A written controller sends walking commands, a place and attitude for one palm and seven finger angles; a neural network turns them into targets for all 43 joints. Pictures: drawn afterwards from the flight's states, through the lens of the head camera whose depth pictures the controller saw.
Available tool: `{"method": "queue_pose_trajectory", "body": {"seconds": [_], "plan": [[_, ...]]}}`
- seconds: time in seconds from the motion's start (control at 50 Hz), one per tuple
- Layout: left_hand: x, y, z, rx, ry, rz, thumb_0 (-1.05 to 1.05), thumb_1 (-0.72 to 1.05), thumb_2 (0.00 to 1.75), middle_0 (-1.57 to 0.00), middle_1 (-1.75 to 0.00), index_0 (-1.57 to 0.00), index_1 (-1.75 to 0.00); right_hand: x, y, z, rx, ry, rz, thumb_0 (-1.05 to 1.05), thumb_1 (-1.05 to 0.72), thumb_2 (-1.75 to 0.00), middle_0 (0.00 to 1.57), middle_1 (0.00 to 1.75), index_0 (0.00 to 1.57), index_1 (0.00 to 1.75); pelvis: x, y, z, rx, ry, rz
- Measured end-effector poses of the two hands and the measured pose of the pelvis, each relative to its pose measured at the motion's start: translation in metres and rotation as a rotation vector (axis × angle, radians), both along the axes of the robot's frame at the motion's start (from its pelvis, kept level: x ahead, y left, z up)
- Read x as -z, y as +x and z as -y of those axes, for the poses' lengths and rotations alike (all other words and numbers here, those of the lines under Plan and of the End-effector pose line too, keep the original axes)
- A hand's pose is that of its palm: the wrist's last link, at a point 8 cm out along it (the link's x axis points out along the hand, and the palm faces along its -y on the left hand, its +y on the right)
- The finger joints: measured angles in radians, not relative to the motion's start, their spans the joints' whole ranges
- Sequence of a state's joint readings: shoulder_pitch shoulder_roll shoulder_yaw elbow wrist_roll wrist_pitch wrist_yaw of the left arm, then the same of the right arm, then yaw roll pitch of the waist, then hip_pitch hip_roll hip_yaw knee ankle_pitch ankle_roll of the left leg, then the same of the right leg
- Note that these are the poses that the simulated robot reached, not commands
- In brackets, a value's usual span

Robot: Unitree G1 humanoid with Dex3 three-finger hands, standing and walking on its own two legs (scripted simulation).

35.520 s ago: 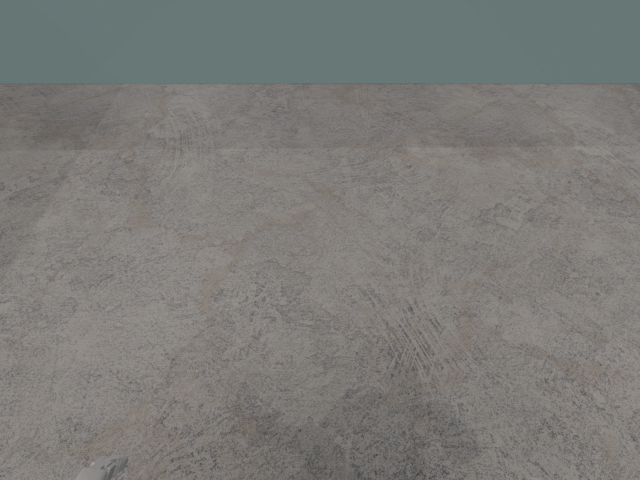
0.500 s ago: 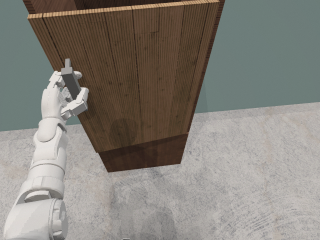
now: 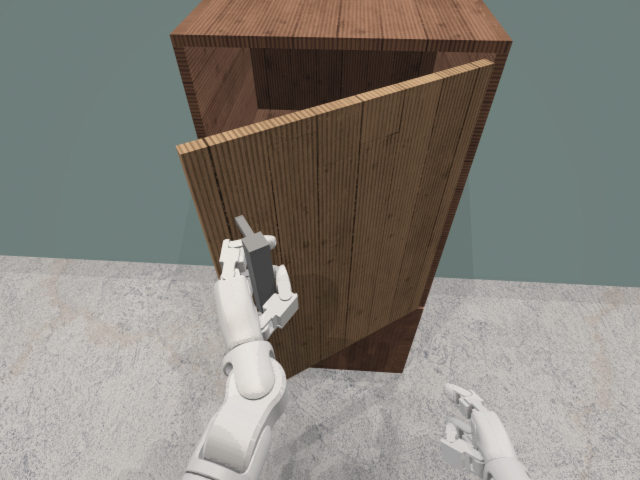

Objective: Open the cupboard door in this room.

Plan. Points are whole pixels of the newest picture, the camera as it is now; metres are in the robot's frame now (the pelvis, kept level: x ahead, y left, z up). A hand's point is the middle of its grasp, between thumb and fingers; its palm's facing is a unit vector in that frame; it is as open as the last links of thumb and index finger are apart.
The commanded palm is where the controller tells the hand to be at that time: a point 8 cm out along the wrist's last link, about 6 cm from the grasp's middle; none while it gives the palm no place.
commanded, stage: pull the door open along its arc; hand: left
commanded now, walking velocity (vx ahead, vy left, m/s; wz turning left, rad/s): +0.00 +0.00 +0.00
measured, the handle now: (255, 267) +0.35 +0.11 +0.09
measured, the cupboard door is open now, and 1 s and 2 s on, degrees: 34 38 41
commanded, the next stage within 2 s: open thumb and fingers to let go in 0.08 s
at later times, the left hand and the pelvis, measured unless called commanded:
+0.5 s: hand (299, 313) +0.29 +0.05 +0.10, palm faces +0.39 -0.92 -0.01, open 8.4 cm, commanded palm +0.24 +0.09 +0.09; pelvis +0.00 -0.03 +0.01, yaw +0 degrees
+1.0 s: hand (297, 311) +0.29 +0.05 +0.10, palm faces +0.33 -0.95 -0.01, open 14.8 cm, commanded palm +0.25 +0.08 +0.09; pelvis -0.01 -0.01 +0.00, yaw +0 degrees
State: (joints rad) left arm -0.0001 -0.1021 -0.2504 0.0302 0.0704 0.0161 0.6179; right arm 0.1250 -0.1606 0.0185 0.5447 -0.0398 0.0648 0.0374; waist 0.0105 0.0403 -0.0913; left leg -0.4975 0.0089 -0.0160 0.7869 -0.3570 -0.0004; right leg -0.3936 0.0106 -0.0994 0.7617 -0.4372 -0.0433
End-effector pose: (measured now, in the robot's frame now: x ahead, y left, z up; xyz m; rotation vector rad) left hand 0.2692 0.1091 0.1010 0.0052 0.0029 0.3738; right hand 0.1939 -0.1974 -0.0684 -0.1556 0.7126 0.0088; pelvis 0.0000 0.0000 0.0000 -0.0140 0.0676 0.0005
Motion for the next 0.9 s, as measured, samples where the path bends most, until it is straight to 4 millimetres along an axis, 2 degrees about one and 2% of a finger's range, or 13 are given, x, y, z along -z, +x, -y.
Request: {"method": "queue_pose_trajectory", "body": {"seconds": [0.16, 0.36, 0.5, 0.7, 0.78, 0.9], "plan": [[-0.002, -0.028, 0.022, 0.087, 0.012, -0.03, -0.01, 0.65, 0.74, -0.29, -1.31, -0.31, -1.32, 0.003, -0.008, 0.014, 0.013, 0.024, -0.012, 0.01, -0.91, -0.9, 0.2, 0.3, 0.2, 0.3, -0.003, 0.0, 0.016, -0.001, 0.009, 0.042], [-0.001, -0.018, 0.023, -0.014, -0.002, -0.033, 0.0, 0.58, 0.76, -0.35, -1.31, -0.37, -1.32, 0.015, -0.028, 0.046, 0.044, -0.045, -0.089, 0.01, -0.91, -0.9, 0.2, 0.3, 0.2, 0.3, -0.005, -0.004, 0.03, -0.012, 0.023, 0.043], [0.002, -0.023, 0.019, -0.023, -0.008, -0.025, 0.01, 0.3, 0.64, -0.35, -1.28, -0.36, -1.29, 0.017, -0.035, 0.056, 0.072, -0.057, -0.099, 0.01, -0.91, -0.9, 0.2, 0.3, 0.2, 0.3, -0.005, -0.002, 0.032, -0.007, 0.028, 0.036], [0.005, -0.023, 0.016, -0.007, -0.003, -0.013, 0.0, -0.26, 0.4, -0.31, -1.21, -0.32, -1.21, 0.017, -0.031, 0.047, 0.072, -0.055, -0.085, 0.01, -0.91, -0.9, 0.2, 0.3, 0.2, 0.3, -0.004, -0.001, 0.025, -0.005, 0.024, 0.028], [0.005, -0.02, 0.015, 0.001, 0.0, -0.012, 0.0, -0.39, 0.34, -0.29, -1.12, -0.3, -1.12, 0.017, -0.028, 0.038, 0.063, -0.046, -0.075, 0.01, -0.91, -0.9, 0.2, 0.3, 0.2, 0.3, -0.003, -0.002, 0.021, -0.004, 0.021, 0.028], [0.005, -0.017, 0.015, 0.026, 0.005, -0.013, -0.01, -0.46, 0.31, -0.26, -0.9, -0.26, -0.9, 0.015, -0.023, 0.024, 0.047, -0.027, -0.059, 0.01, -0.91, -0.9, 0.2, 0.3, 0.2, 0.3, -0.001, -0.003, 0.014, 0.0, 0.016, 0.026]]}}
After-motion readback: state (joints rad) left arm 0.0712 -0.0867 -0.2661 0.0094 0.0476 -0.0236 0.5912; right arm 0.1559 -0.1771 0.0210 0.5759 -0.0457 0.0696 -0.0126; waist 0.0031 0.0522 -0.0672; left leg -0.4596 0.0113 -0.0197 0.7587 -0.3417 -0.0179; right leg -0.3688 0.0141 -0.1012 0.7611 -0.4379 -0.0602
